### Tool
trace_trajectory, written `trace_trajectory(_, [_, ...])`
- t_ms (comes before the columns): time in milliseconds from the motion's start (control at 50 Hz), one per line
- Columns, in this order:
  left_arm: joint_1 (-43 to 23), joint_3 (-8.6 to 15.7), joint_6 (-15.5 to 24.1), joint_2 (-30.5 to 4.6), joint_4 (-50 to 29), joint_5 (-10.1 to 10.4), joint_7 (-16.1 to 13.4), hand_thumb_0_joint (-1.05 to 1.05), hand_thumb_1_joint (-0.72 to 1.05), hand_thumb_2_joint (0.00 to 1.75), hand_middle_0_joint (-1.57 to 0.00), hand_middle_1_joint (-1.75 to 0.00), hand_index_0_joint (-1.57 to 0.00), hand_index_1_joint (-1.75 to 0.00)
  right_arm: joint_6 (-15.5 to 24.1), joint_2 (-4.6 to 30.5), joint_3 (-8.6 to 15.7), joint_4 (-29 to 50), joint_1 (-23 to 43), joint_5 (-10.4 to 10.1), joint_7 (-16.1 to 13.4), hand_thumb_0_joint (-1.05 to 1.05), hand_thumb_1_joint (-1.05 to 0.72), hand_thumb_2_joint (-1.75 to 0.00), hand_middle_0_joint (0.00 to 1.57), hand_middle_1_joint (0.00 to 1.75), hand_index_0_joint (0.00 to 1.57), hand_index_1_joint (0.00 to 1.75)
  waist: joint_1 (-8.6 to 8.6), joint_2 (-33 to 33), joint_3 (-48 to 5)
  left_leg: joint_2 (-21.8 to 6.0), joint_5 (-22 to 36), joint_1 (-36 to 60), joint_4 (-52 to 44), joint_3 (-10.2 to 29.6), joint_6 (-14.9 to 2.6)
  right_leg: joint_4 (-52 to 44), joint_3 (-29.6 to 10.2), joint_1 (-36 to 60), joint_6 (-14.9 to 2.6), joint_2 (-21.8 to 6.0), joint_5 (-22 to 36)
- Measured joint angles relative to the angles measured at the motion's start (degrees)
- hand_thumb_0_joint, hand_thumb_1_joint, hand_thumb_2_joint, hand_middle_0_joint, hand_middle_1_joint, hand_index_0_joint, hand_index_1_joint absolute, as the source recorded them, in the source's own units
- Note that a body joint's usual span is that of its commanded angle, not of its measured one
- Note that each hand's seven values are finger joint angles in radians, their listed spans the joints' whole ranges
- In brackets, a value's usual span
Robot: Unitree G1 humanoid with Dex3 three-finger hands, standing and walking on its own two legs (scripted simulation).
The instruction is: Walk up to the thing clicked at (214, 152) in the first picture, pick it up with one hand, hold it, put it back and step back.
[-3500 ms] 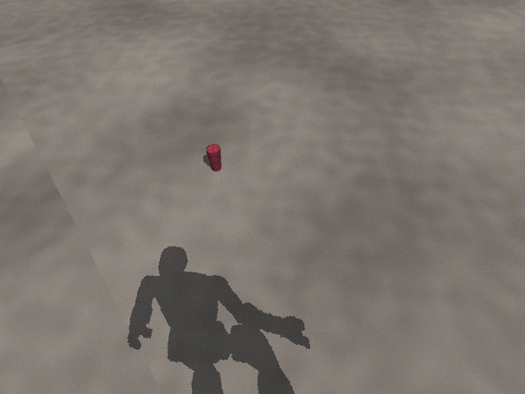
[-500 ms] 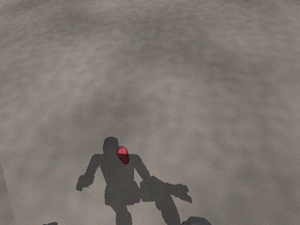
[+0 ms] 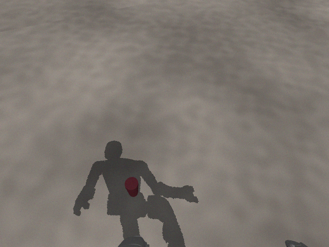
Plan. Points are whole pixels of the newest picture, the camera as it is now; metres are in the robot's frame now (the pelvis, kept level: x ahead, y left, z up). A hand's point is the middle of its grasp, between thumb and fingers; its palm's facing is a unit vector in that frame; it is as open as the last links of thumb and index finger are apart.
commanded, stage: walk up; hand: left
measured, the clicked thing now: (132, 188) +0.49 +0.21 -0.68
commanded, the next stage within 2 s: none
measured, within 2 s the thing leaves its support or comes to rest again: neither
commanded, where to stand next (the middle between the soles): +0.15 +0.01 m, yaw -1 degrees
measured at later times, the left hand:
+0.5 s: hand (79, 238) +0.15 +0.25 -0.13, palm faces -0.06 -0.91 -0.42, open 7.4 cm
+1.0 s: hand (76, 230) +0.17 +0.27 -0.15, palm faces -0.04 -0.94 -0.34, open 7.4 cm
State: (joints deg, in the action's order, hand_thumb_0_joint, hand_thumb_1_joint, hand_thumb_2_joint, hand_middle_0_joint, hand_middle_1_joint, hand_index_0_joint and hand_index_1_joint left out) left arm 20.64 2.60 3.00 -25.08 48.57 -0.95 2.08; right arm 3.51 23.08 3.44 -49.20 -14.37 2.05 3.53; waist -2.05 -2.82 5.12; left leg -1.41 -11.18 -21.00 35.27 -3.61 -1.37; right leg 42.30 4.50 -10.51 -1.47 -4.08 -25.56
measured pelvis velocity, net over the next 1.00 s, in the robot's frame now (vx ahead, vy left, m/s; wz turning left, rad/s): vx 0.10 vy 0.00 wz -0.01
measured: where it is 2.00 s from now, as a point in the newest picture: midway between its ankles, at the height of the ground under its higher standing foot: outside the picture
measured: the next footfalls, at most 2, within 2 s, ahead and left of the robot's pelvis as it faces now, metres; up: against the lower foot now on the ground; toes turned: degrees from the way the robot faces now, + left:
right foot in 0.38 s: +0.18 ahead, -0.13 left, +0.00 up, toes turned -2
left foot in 0.70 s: +0.14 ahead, +0.13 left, +0.00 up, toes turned +1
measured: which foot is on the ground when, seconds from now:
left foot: down 0.00-0.40, up 0.42-0.68, down 0.70-1.00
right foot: up 0.00-0.36, down 0.38-1.00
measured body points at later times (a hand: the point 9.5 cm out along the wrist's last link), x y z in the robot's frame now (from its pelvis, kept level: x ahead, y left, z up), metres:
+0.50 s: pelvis +0.07 -0.02 +0.00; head +0.10 -0.05 +0.45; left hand +0.15 +0.29 -0.10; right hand +0.15 -0.32 -0.14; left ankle +0.08 +0.10 -0.69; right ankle +0.16 -0.13 -0.72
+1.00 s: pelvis +0.10 +0.00 +0.01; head +0.11 +0.02 +0.46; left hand +0.18 +0.31 -0.12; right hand +0.15 -0.32 -0.10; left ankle +0.11 +0.13 -0.72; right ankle +0.14 -0.13 -0.72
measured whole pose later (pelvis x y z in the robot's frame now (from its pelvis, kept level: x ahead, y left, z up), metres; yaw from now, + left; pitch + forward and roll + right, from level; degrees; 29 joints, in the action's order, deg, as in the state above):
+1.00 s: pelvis +0.10 +0.00 +0.01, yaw -1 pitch -3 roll -1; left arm 10.1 1.0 0.7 -22.3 59.6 -0.6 0.8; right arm 1.6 22.0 0.4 -58.7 -12.3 0.8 0.4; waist 0.1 -1.1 4.6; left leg -2.5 -17.9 -12.0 33.3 -1.5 0.4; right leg 29.6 1.0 -14.0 0.8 -0.9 -11.8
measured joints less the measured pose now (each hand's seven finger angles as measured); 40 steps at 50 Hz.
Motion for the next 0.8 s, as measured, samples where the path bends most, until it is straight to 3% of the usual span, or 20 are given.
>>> trace_trajectory(60, [-0.3,-0.8,-1.0,0.9,1.3,0.0,-0.5,0.01,0.90,0.90,-0.20,-0.30,-0.20,-0.30,0.7,-0.1,-0.3,1.5,-0.2,-1.0,-0.5,0.01,-0.91,-0.90,0.20,0.30,0.21,0.30,1.30,1.0,0.0,-0.6,-2.4,1.7,0.8,0.2,-0.83,15.4,-2.6,-6.8,-1.17,2.7,-2.7])
trace_trajectory(120, [-0.9,-0.9,-1.1,0.3,1.5,0.3,-0.2,0.01,0.90,0.90,-0.20,-0.30,-0.20,-0.30,0.9,-1.1,-1.0,2.1,-1.3,-1.5,-1.1,0.01,-0.91,-0.90,0.20,0.30,0.21,0.30,1.90,0.1,0.1,-0.2,-1.7,5.5,-3.3,-0.1,-0.73,18.9,-4.6,-12.1,-1.32,2.6,1.4])
trace_trajectory(280, [-3.0,-0.4,-1.3,0.3,2.0,0.6,-0.6,0.01,0.90,0.90,-0.20,-0.30,-0.20,-0.30,-0.4,-0.9,-2.0,1.4,-2.6,-1.2,-2.2,0.01,-0.91,-0.90,0.20,0.30,0.21,0.30,2.13,0.3,1.4,0.7,-3.3,9.9,-5.6,-1.4,-0.60,4.6,-4.7,-16.3,1.19,-0.9,10.2])
trace_trajectory(380, [-5.4,-0.5,-1.1,1.2,3.4,0.5,-1.7,0.01,0.90,0.90,-0.20,-0.30,-0.20,-0.30,-2.2,-0.6,-2.3,0.6,-1.2,-1.9,-2.7,0.01,-0.91,-0.90,0.20,0.30,0.21,0.30,2.36,2.1,2.0,0.4,-7.9,7.4,1.4,-1.3,0.69,-5.5,-3.0,-10.9,0.55,0.9,15.3])
trace_trajectory(400, [-6.0,-0.4,-0.8,1.9,3.8,0.4,-2.0,0.01,0.90,0.90,-0.20,-0.30,-0.20,-0.30,-2.7,-0.3,-2.3,0.1,-0.4,-2.1,-2.8,0.01,-0.91,-0.90,0.20,0.30,0.21,0.30,2.01,3.5,2.3,-0.6,-9.3,6.6,3.5,-1.2,1.08,-6.3,-2.8,-10.2,0.79,1.9,13.4])
trace_trajectory(440, [-6.7,-0.8,-0.5,3.3,3.8,-0.2,-1.9,0.01,0.90,0.90,-0.20,-0.30,-0.20,-0.30,-3.6,-0.2,-2.2,-0.6,1.2,-2.3,-3.1,0.01,-0.91,-0.90,0.20,0.30,0.21,0.30,2.12,5.8,2.8,-0.9,-13.8,4.6,8.5,1.0,0.04,-5.3,-2.0,-10.5,0.48,3.1,12.9])
trace_trajectory(500, [-7.8,-1.6,-0.4,4.2,3.2,-0.5,-1.4,0.01,0.90,0.90,-0.20,-0.30,-0.20,-0.30,-3.8,-0.6,-2.6,-1.6,1.8,-1.9,-3.1,0.01,-0.91,-0.90,0.20,0.30,0.20,0.30,1.49,5.9,2.7,1.0,-19.9,1.8,15.5,1.9,-0.46,-5.4,-2.1,-10.4,-0.50,2.3,13.0])
trace_trajectory(600, [-8.1,-2.2,-0.4,4.8,2.6,-0.9,-1.3,0.01,0.90,0.90,-0.20,-0.30,-0.20,-0.30,-3.8,-0.2,-2.6,-4.1,1.2,-1.4,-2.4,0.01,-0.91,-0.90,0.20,0.30,0.21,0.30,0.61,5.8,0.8,0.3,-16.4,0.5,14.1,3.6,0.31,-9.3,-1.6,-8.9,-0.34,1.9,14.7])
trace_trajectory(700, [-8.4,-1.6,-1.6,3.6,3.3,-0.9,-1.0,0.01,0.90,0.90,-0.21,-0.30,-0.20,-0.30,-2.9,0.3,-2.2,-6.7,-0.1,-0.8,-2.4,0.01,-0.91,-0.90,0.20,0.30,0.21,0.30,0.58,4.4,-1.0,-0.4,-11.8,4.5,2.5,3.4,0.93,-8.7,-1.0,-8.8,0.30,1.5,13.9])
trace_trajectory(740, [-8.9,-1.4,-2.5,2.8,4.2,-0.5,-0.9,0.01,0.90,0.90,-0.21,-0.30,-0.20,-0.30,-2.5,0.0,-1.8,-8.1,-0.2,-0.4,-2.7,0.01,-0.91,-0.90,0.20,0.30,0.21,0.30,0.65,2.4,-1.0,0.6,-5.6,6.0,-0.2,2.6,1.42,-6.6,-1.7,-9.2,0.80,0.4,12.5])
trace_trajectory(800, [-8.7,-1.3,-3.9,2.7,6.4,0.0,-0.9,0.01,0.90,0.90,-0.20,-0.30,-0.20,-0.30,-2.1,-0.4,-1.8,-9.1,-1.1,0.0,-3.0,0.01,-0.91,-0.90,0.20,0.30,0.21,0.30,1.39,0.9,-2.9,1.1,-5.8,7.0,-1.3,1.9,1.04,-3.3,-3.6,-9.9,0.58,0.9,4.6])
